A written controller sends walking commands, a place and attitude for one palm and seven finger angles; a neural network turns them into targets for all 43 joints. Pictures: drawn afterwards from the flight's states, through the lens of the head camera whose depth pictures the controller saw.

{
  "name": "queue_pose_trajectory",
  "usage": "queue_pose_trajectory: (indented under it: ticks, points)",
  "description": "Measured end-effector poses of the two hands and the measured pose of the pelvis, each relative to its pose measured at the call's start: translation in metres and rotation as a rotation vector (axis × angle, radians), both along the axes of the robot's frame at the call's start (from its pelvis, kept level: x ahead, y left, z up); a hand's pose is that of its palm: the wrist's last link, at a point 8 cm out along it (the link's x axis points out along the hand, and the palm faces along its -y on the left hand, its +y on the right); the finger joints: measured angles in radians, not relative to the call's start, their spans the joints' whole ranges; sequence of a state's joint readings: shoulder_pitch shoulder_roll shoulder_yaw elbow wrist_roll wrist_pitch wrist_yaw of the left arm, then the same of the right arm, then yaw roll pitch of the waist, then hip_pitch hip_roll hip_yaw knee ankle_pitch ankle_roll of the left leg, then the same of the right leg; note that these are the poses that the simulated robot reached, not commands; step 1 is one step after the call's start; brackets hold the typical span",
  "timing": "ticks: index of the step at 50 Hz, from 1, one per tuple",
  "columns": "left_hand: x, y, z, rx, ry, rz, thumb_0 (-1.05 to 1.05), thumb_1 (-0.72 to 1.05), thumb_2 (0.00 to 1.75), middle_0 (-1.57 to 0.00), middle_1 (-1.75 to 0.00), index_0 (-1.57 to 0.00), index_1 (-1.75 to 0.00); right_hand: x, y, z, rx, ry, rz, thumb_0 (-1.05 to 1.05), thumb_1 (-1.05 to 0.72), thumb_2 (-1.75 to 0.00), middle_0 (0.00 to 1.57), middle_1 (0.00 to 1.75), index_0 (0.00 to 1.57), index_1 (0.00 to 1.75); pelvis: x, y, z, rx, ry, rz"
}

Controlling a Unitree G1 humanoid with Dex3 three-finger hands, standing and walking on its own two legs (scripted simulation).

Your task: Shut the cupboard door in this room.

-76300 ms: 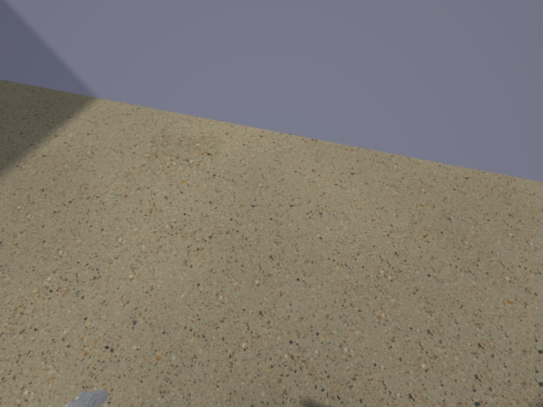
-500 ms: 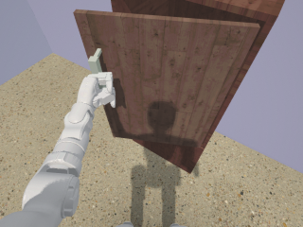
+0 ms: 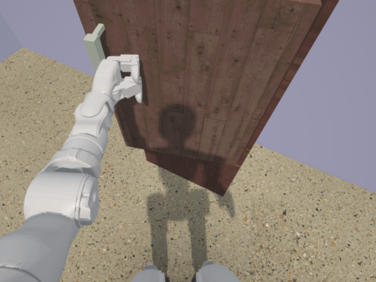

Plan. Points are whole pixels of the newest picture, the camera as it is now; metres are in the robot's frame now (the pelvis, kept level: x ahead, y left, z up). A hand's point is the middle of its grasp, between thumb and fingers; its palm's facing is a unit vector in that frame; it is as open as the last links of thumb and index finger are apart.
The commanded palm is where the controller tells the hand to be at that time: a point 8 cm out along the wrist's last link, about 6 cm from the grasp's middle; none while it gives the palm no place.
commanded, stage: push the door shut along its arc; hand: left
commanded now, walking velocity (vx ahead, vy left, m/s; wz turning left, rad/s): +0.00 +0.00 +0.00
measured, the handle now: (105, 64) +0.57 +0.13 +0.11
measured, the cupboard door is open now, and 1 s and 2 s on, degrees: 16 6 6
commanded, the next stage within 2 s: pull the fist back off the door in 0.64 s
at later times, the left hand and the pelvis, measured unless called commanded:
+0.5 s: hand (151, 70) +0.54 +0.03 +0.11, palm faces -0.38 -0.92 -0.01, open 3.1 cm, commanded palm +0.55 +0.06 +0.11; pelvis +0.01 -0.01 -0.01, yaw +0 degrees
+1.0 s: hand (166, 62) +0.57 -0.01 +0.11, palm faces +0.06 -1.00 -0.05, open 3.1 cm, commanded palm +0.53 +0.04 +0.11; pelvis +0.01 -0.02 -0.02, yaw +0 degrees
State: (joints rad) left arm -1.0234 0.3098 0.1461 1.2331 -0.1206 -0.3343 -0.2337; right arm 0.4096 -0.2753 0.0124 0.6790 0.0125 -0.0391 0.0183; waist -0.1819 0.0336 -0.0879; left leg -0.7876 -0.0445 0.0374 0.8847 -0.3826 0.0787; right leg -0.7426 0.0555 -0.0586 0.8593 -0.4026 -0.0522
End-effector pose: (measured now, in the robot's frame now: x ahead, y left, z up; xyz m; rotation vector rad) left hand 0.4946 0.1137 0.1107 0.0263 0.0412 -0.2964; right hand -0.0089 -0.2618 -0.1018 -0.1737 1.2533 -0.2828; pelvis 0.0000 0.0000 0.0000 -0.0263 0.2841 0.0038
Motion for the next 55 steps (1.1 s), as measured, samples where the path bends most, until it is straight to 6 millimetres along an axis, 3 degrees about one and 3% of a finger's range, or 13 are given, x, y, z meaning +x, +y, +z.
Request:
queue_pose_trajectory:
  ticks: [10, 16, 38, 43, 46, 50, 55]
  points:
    - [0.026, -0.023, 0.001, -0.011, 0.021, -0.05, 0.02, 0.9, 0.9, -1.3, -1.5, -1.3, -1.5, -0.016, 0.0, -0.002, 0.001, 0.067, -0.032, 0.0, -0.91, -0.89, 0.21, 0.3, 0.21, 0.3, 0.006, -0.002, -0.004, -0.002, 0.038, -0.004]
    - [0.036, -0.024, 0.001, -0.007, 0.018, -0.065, 0.01, 0.88, 0.91, -1.3, -1.5, -1.3, -1.5, -0.021, -0.003, -0.003, 0.001, 0.096, -0.042, 0.0, -0.91, -0.89, 0.21, 0.3, 0.21, 0.3, 0.008, -0.006, -0.006, 0.0, 0.059, -0.006]
    - [0.057, -0.044, 0.007, 0.013, 0.043, -0.139, 0.05, 1.0, 0.99, -1.3, -1.5, -1.3, -1.5, -0.013, -0.026, -0.013, -0.056, 0.118, -0.007, 0.0, -0.91, -0.89, 0.21, 0.3, 0.21, 0.3, 0.005, -0.019, -0.019, -0.005, 0.115, 0.024]
    - [0.06, -0.05, 0.001, -0.124, 0.068, 0.17, 0.04, 0.91, 0.95, -1.3, -1.5, -1.3, -1.5, -0.014, -0.02, -0.016, -0.003, 0.11, 0.027, 0.0, -0.91, -0.89, 0.2, 0.3, 0.2, 0.3, 0.006, -0.02, -0.021, -0.005, 0.137, 0.016]
    - [0.056, -0.056, 0.001, -0.086, 0.005, 0.339, 0.03, 0.89, 0.93, -1.3, -1.5, -1.3, -1.5, -0.016, -0.012, -0.02, 0.054, 0.111, 0.054, 0.0, -0.91, -0.89, 0.2, 0.3, 0.2, 0.3, 0.008, -0.022, -0.022, 0.0, 0.149, 0.008]
    - [0.049, -0.068, -0.001, 0.023, -0.071, 0.352, 0.02, 0.9, 0.91, -1.29, -1.5, -1.3, -1.5, -0.022, -0.002, -0.026, 0.117, 0.126, 0.028, 0.0, -0.91, -0.89, 0.2, 0.3, 0.2, 0.3, 0.009, -0.025, -0.022, 0.01, 0.142, -0.004]
    - [0.04, -0.074, -0.01, 0.02, 0.022, 0.332, 0.02, 0.9, 0.91, -1.29, -1.5, -1.3, -1.5, -0.028, 0.004, -0.021, 0.152, 0.141, -0.024, 0.0, -0.91, -0.89, 0.2, 0.3, 0.21, 0.3, 0.013, -0.028, -0.011, 0.021, 0.103, -0.02]
